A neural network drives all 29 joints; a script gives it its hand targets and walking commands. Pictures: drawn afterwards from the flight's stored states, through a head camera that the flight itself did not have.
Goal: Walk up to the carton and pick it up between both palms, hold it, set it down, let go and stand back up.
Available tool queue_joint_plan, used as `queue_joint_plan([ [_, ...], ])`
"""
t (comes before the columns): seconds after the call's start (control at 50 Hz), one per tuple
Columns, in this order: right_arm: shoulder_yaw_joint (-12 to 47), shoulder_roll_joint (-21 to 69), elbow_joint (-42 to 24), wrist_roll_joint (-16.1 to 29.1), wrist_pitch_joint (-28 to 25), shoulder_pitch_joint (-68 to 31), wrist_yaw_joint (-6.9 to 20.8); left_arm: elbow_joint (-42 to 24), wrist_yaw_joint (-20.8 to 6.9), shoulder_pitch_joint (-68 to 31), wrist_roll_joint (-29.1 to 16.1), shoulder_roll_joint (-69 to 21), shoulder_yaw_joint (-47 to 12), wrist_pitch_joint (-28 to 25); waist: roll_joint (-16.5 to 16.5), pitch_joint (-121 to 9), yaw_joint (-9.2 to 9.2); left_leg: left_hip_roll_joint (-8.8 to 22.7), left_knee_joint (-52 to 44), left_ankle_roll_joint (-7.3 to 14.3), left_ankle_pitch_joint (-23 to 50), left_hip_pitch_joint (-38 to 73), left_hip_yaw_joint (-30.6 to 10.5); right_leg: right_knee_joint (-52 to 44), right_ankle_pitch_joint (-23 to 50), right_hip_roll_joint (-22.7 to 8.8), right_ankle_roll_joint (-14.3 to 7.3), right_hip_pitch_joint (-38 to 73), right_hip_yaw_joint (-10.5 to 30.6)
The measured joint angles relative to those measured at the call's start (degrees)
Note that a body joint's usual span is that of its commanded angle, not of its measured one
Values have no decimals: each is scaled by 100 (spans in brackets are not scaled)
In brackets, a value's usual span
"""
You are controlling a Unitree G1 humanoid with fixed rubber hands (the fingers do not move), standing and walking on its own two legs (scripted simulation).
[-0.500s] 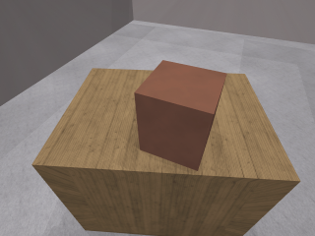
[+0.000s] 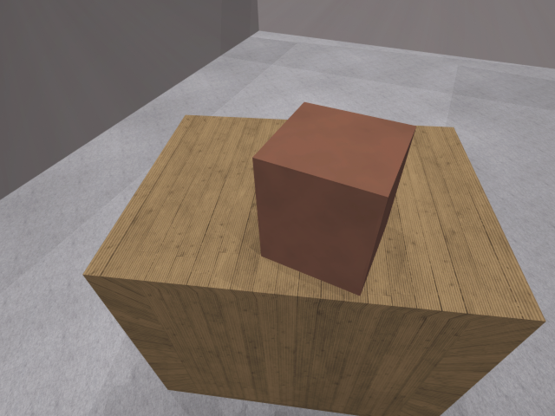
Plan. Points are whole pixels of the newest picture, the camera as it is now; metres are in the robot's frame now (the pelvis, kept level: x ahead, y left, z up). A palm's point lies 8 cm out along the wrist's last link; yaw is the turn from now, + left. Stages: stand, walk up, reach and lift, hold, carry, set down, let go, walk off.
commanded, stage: stand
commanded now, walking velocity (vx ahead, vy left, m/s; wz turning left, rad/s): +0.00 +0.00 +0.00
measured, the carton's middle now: (331, 197) +0.51 -0.06 +0.04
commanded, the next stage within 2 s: none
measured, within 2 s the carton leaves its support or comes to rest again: neither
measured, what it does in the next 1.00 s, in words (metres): stands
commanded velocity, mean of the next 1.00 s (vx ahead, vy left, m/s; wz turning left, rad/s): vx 0.00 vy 0.00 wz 0.00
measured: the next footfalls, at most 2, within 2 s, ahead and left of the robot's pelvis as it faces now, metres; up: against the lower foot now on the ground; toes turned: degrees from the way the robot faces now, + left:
none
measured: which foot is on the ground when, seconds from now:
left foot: down 0.00-1.00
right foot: down 0.00-1.00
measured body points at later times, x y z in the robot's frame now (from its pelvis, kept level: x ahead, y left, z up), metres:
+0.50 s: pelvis +0.02 -0.01 +0.00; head +0.02 -0.02 +0.45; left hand +0.03 +0.24 -0.13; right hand +0.06 -0.24 -0.15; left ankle +0.04 +0.11 -0.74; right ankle +0.00 -0.11 -0.74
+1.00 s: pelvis +0.02 -0.01 +0.00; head +0.03 -0.01 +0.45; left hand +0.00 +0.22 -0.15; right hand +0.02 -0.24 -0.16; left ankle +0.04 +0.11 -0.74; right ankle +0.00 -0.11 -0.74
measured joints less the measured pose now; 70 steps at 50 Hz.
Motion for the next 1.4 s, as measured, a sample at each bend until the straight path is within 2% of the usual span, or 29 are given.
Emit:
queue_joint_plan([
  [0.08, -6, 5, 52, 2, -25, -25, -2, 120, 70, 10, -21, -41, -11, 25, -165, 67, -50, 59, 96, -24, -37, -59, -36, -17, 20, 66, -32, -3, -32],
  [0.16, -47, -89, 192, -8, -33, 98, -20, 217, 11, -42, 14, -30, 20, 41, -361, 144, -61, 51, 155, -8, -98, -80, 15, 87, -37, 46, -29, -63, 19],
  [0.26, -38, -81, 354, 57, -71, 249, -93, 313, -68, -137, -22, 106, 62, 21, -472, 183, -112, -41, -220, 16, 82, 25, 33, -43, 31, 22, 8, -80, 155],
  [0.48, 16, 6, 711, 87, -113, 104, -131, 766, -3, -31, 1, -116, -66, -146, -59, 115, -50, 5, -410, -53, 81, 278, -69, -384, 50, 99, -51, 272, 61],
  [0.8, 94, 127, 1149, 57, -62, 210, -257, 1289, 63, -41, -40, -185, -73, -15, -318, 259, -91, 47, -184, -103, -136, 354, -91, -205, -142, 137, -89, 373, 43],
  [1.0, 194, 239, 1342, 117, -69, 246, -299, 1555, 73, -76, -47, -150, -40, -6, -195, 411, -104, 36, -236, -97, -78, 407, -127, -283, -85, 135, -90, 451, 6],
  [1.4, 174, 226, 1510, 101, 6, 29, -307, 1774, 109, -165, -70, -399, -119, -64, -250, 279, -89, 95, -363, -175, 77, 464, -145, -330, 18, 192, -171, 468, -8],
])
